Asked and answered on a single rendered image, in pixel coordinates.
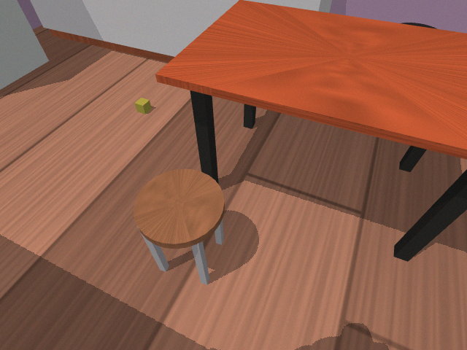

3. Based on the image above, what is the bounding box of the stool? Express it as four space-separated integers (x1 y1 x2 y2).
134 169 225 285

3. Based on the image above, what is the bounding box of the table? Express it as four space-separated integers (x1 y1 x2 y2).
155 0 467 262

